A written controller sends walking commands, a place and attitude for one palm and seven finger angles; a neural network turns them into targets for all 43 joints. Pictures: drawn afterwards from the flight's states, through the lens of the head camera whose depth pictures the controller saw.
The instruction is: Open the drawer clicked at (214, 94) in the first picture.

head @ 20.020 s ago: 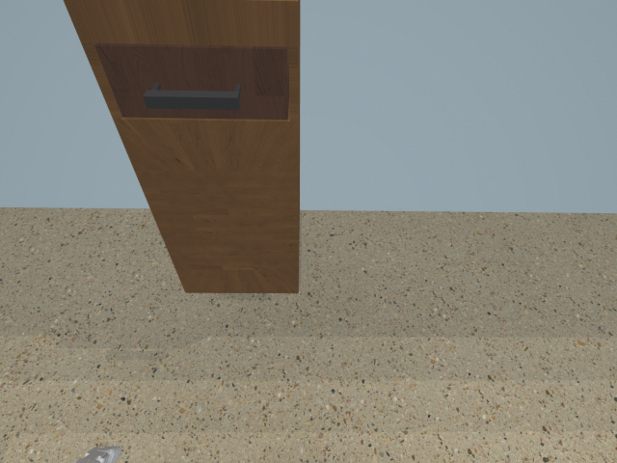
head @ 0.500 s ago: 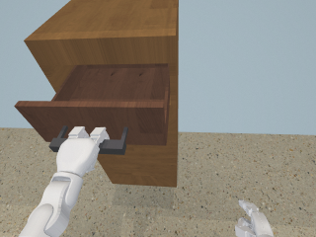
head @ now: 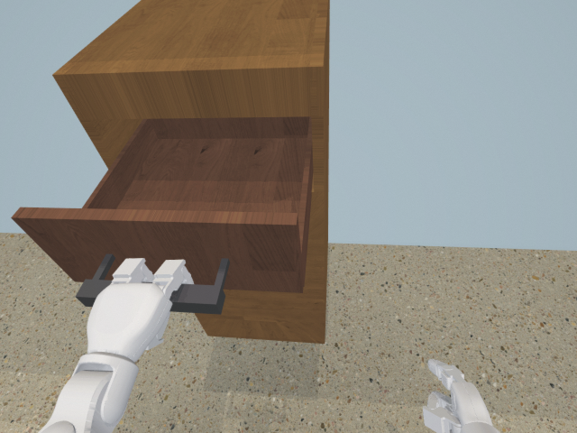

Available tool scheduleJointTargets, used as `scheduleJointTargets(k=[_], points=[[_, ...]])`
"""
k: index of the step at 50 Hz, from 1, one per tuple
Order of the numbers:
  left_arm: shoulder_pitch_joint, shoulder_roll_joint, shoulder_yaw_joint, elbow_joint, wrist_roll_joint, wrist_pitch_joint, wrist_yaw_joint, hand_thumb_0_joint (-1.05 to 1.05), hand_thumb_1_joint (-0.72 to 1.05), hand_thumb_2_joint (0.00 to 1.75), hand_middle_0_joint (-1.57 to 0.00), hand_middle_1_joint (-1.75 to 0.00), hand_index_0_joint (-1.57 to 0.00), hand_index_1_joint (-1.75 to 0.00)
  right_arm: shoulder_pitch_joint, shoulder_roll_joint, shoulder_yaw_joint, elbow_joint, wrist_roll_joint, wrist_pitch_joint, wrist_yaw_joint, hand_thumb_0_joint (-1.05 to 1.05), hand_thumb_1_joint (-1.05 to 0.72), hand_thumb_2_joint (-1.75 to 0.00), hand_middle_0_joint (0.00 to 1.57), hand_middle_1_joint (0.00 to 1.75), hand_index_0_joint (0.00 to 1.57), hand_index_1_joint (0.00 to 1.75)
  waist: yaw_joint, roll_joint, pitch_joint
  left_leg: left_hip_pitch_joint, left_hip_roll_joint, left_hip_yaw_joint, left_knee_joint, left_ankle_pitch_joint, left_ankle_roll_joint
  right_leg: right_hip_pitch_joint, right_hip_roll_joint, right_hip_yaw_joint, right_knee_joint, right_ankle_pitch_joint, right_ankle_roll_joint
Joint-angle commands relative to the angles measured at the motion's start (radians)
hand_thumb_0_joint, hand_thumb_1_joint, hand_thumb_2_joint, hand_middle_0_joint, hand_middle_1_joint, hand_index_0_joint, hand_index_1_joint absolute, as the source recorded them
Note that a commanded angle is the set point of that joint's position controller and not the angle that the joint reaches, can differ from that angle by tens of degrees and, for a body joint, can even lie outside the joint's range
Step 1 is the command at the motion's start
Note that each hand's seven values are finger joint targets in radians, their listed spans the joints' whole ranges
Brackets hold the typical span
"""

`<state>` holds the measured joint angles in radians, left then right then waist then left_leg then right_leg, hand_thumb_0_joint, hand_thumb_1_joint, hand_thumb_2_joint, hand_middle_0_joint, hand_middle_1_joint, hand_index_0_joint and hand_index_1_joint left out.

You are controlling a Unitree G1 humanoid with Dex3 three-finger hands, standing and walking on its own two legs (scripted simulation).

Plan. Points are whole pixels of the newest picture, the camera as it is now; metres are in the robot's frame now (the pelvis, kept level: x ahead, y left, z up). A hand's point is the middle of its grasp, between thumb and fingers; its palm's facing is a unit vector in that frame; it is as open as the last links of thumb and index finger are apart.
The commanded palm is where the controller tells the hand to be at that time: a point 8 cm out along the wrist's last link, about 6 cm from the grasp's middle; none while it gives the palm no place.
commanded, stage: pull the drawer open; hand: left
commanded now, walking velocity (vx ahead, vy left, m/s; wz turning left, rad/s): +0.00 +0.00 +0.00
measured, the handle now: (158, 280) +0.29 +0.23 +0.07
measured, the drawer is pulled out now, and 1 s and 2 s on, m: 0.23 0.30 0.29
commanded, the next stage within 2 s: open the thumb to release the handle in 0.78 s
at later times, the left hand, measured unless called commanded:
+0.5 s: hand (139, 364) +0.18 +0.21 +0.06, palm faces +0.01 -0.11 -0.99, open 6.3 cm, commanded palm +0.13 +0.23 +0.11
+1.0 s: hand (127, 374) +0.17 +0.22 +0.06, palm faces +0.06 -0.09 -0.99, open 6.3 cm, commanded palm +0.14 +0.22 +0.11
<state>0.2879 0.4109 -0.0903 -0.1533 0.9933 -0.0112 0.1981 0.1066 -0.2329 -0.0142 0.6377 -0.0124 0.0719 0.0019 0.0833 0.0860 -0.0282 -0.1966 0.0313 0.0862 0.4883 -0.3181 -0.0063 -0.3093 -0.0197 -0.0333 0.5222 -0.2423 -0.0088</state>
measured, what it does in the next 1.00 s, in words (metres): stands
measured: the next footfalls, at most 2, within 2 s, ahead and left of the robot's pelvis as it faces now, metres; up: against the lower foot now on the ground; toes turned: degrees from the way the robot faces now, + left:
none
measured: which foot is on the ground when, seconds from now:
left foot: down 0.00-1.00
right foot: down 0.00-1.00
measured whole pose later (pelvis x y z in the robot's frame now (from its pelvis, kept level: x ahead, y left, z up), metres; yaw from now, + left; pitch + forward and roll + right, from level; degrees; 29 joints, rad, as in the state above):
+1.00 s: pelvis +0.00 +0.00 -0.01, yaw +1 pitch +1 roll +0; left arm 0.54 0.43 -0.06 -0.33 0.98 0.00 0.29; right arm 0.10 -0.24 -0.01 0.61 -0.02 0.07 0.00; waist 0.11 0.09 -0.03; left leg -0.24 0.04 0.07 0.58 -0.36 -0.01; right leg -0.34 -0.02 -0.05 0.59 -0.28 -0.01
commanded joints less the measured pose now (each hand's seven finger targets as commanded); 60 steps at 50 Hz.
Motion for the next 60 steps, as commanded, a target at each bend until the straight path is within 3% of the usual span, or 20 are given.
scheduleJointTargets(k=[1, 4, 8, 14, 16, 19, 20, 24, 25, 29, 38, 43, 44, 46, 48, 52, 54, 56, 59, 60], points=[[-0.090, 0.180, 0.207, -0.230, -0.014, 0.023, 0.075, 0.00, 0.90, 0.90, -0.40, -1.35, -0.40, -1.35, -0.158, -0.088, -0.024, -0.161, -0.001, -0.053, -0.009, 0.00, -0.90, -0.90, 0.20, 0.30, 0.20, 0.30, 0.034, -0.063, -0.173, -0.042, -0.047, -0.035, -0.045, 0.311, 0.017, 0.178, 0.028, 0.022, -0.044, 0.251, -0.022], [-0.040, 0.204, 0.238, -0.242, -0.014, 0.027, 0.082, 0.00, 0.90, 0.90, -0.40, -1.35, -0.40, -1.35, -0.163, -0.091, -0.022, -0.167, -0.001, -0.055, -0.012, 0.00, -0.90, -0.90, 0.20, 0.30, 0.20, 0.30, 0.045, -0.049, -0.192, -0.038, -0.048, -0.037, -0.041, 0.313, 0.015, 0.192, 0.028, 0.033, -0.043, 0.259, -0.024], [-0.023, 0.172, 0.207, -0.281, -0.016, 0.025, 0.086, 0.00, 0.90, 0.90, -0.40, -1.35, -0.40, -1.35, -0.167, -0.085, -0.021, -0.171, -0.001, -0.055, -0.009, 0.00, -0.90, -0.90, 0.20, 0.30, 0.20, 0.30, 0.043, -0.042, -0.180, -0.039, -0.047, -0.035, -0.038, 0.304, 0.016, 0.175, 0.024, 0.026, -0.040, 0.249, -0.021], [0.151, 0.208, 0.270, -0.330, -0.034, 0.033, 0.094, 0.00, 0.90, 0.90, -0.40, -1.35, -0.40, -1.35, -0.174, -0.096, -0.015, -0.191, 0.002, -0.056, -0.008, 0.00, -0.90, -0.90, 0.20, 0.30, 0.20, 0.30, 0.064, -0.054, -0.193, -0.048, -0.041, -0.033, -0.030, 0.328, 0.011, 0.206, 0.025, 0.050, -0.036, 0.305, -0.020], [0.177, 0.168, 0.232, -0.360, -0.037, 0.032, 0.096, 0.00, 0.90, 0.90, -0.40, -1.35, -0.40, -1.35, -0.172, -0.092, -0.012, -0.192, 0.003, -0.054, -0.001, 0.00, -0.90, -0.90, 0.20, 0.30, 0.20, 0.30, 0.054, -0.041, -0.169, -0.056, -0.040, -0.030, -0.027, 0.332, 0.012, 0.189, 0.023, 0.041, -0.032, 0.307, -0.018], [0.261, 0.206, 0.280, -0.387, -0.037, 0.032, 0.115, 0.00, 0.90, 0.90, -0.40, -1.35, -0.40, -1.35, -0.173, -0.102, -0.011, -0.205, 0.005, -0.053, 0.000, 0.00, -0.90, -0.90, 0.20, 0.30, 0.20, 0.30, 0.062, -0.032, -0.184, -0.053, -0.034, -0.032, -0.015, 0.354, 0.007, 0.191, 0.026, 0.057, -0.026, 0.332, -0.018], [0.277, 0.176, 0.248, -0.407, -0.031, 0.033, 0.119, 0.00, 0.90, 0.90, -0.40, -1.35, -0.40, -1.35, -0.169, -0.098, -0.006, -0.211, 0.000, -0.052, 0.005, 0.00, -0.90, -0.90, 0.20, 0.30, 0.20, 0.30, 0.059, -0.028, -0.175, -0.059, -0.033, -0.030, -0.009, 0.358, 0.009, 0.178, 0.020, 0.047, -0.018, 0.326, -0.016], [0.316, 0.198, 0.277, -0.427, -0.034, 0.031, 0.140, 0.00, 0.90, 0.90, -0.40, -1.35, -0.40, -1.35, -0.169, -0.107, -0.013, -0.217, 0.002, -0.048, 0.006, 0.00, -0.90, -0.90, 0.20, 0.30, 0.20, 0.30, 0.055, -0.042, -0.157, -0.066, -0.030, -0.034, 0.004, 0.323, 0.008, 0.150, 0.026, 0.053, -0.021, 0.289, -0.015], [0.325, 0.174, 0.253, -0.443, -0.030, 0.031, 0.146, 0.00, 0.90, 0.90, -0.40, -1.35, -0.40, -1.35, -0.162, -0.102, -0.010, -0.224, -0.004, -0.051, 0.008, 0.00, -0.90, -0.90, 0.20, 0.30, 0.20, 0.30, 0.057, -0.039, -0.169, -0.063, -0.030, -0.034, 0.010, 0.315, 0.012, 0.145, 0.018, 0.046, -0.014, 0.277, -0.012], [0.348, 0.211, 0.303, -0.422, -0.031, 0.026, 0.165, 0.00, 0.90, 0.90, -0.40, -1.35, -0.40, -1.35, -0.160, -0.106, -0.014, -0.219, -0.001, -0.049, 0.001, 0.00, -0.90, -0.90, 0.20, 0.30, 0.20, 0.30, 0.058, -0.045, -0.153, -0.067, -0.031, -0.039, 0.019, 0.288, 0.008, 0.132, 0.021, 0.061, -0.021, 0.266, -0.014], [0.429, 0.197, 0.285, -0.449, -0.033, 0.038, 0.177, 0.00, 0.90, 0.90, -0.40, -1.35, -0.40, -1.35, -0.161, -0.106, -0.007, -0.232, -0.001, -0.047, 0.006, 0.00, -0.90, -0.90, 0.20, 0.30, 0.20, 0.30, 0.065, -0.048, -0.150, -0.082, -0.027, -0.038, 0.030, 0.296, 0.010, 0.131, 0.016, 0.057, -0.006, 0.280, -0.010], [0.417, 0.208, 0.300, -0.445, -0.035, 0.046, 0.172, 0.00, 0.90, 0.90, -0.40, -1.35, -0.40, -1.35, -0.165, -0.107, -0.002, -0.235, 0.000, -0.042, 0.002, 0.00, -0.90, -0.90, 0.20, 0.30, 0.20, 0.30, 0.065, -0.041, -0.130, -0.091, -0.027, -0.037, 0.022, 0.265, 0.012, 0.132, 0.016, 0.061, -0.015, 0.249, -0.010], [0.137, 0.159, 0.211, -0.429, -0.007, 0.050, 0.165, 0.00, 0.90, 0.90, -0.40, -1.35, -0.40, -1.35, -0.184, -0.097, 0.001, -0.195, -0.013, -0.037, -0.001, 0.00, -0.90, -0.90, 0.20, 0.30, 0.20, 0.30, 0.000, -0.039, -0.089, -0.076, -0.044, -0.054, 0.030, 0.226, 0.013, 0.058, 0.023, 0.058, -0.025, 0.192, -0.015], [0.165, 0.161, 0.235, -0.351, -0.003, 0.039, 0.164, 0.00, 0.76, 0.84, -0.39, -1.34, -0.39, -1.34, -0.163, -0.084, -0.016, -0.191, -0.016, -0.054, -0.010, 0.00, -0.90, -0.90, 0.20, 0.30, 0.20, 0.30, 0.030, -0.035, -0.103, -0.057, -0.039, -0.051, 0.023, 0.193, 0.019, 0.065, 0.023, 0.039, -0.033, 0.126, -0.016], [0.152, 0.174, 0.237, -0.359, -0.005, 0.038, 0.153, 0.00, 0.62, 0.78, -0.38, -1.32, -0.38, -1.32, -0.164, -0.087, -0.015, -0.194, -0.011, -0.057, -0.014, 0.00, -0.90, -0.90, 0.20, 0.30, 0.20, 0.30, 0.039, -0.061, -0.143, -0.055, -0.043, -0.052, 0.017, 0.208, 0.018, 0.095, 0.021, 0.035, -0.031, 0.151, -0.015], [0.069, 0.111, 0.129, -0.343, -0.011, 0.050, 0.099, 0.00, 0.34, 0.66, -0.36, -1.29, -0.36, -1.29, -0.181, -0.085, -0.010, -0.182, -0.014, -0.062, -0.019, 0.00, -0.90, -0.90, 0.20, 0.30, 0.20, 0.30, 0.020, -0.070, -0.111, -0.051, -0.048, -0.052, 0.004, 0.193, 0.024, 0.083, 0.018, 0.020, -0.043, 0.118, -0.011], [0.021, 0.149, 0.148, -0.327, -0.005, 0.057, 0.073, 0.00, 0.20, 0.60, -0.35, -1.27, -0.35, -1.27, -0.188, -0.091, -0.005, -0.178, -0.015, -0.060, -0.023, 0.00, -0.90, -0.90, 0.20, 0.30, 0.20, 0.30, 0.019, -0.089, -0.117, -0.042, -0.046, -0.055, -0.002, 0.185, 0.025, 0.094, 0.020, 0.034, -0.058, 0.099, -0.012], [0.037, 0.114, 0.106, -0.336, -0.003, 0.059, 0.048, 0.00, 0.06, 0.54, -0.34, -1.26, -0.34, -1.26, -0.185, -0.089, -0.002, -0.181, -0.014, -0.058, -0.018, 0.00, -0.90, -0.90, 0.20, 0.30, 0.20, 0.30, 0.029, -0.075, -0.116, -0.049, -0.045, -0.053, -0.013, 0.200, 0.025, 0.111, 0.017, 0.021, -0.054, 0.120, -0.013], [0.059, 0.139, 0.131, -0.318, -0.004, 0.061, 0.028, 0.00, -0.15, 0.45, -0.32, -1.24, -0.32, -1.24, -0.188, -0.094, 0.007, -0.184, -0.012, -0.056, -0.017, 0.00, -0.90, -0.90, 0.20, 0.30, 0.20, 0.30, 0.036, -0.057, -0.106, -0.058, -0.040, -0.055, -0.021, 0.211, 0.018, 0.126, 0.023, 0.020, -0.052, 0.133, -0.015], [0.058, 0.119, 0.112, -0.328, 0.000, 0.055, 0.026, 0.00, -0.22, 0.42, -0.32, -1.23, -0.32, -1.23, -0.175, -0.087, 0.013, -0.185, -0.016, -0.060, -0.013, 0.00, -0.90, -0.90, 0.20, 0.30, 0.20, 0.30, 0.035, -0.065, -0.107, -0.064, -0.041, -0.053, -0.020, 0.210, 0.022, 0.123, 0.017, 0.013, -0.049, 0.125, -0.013]])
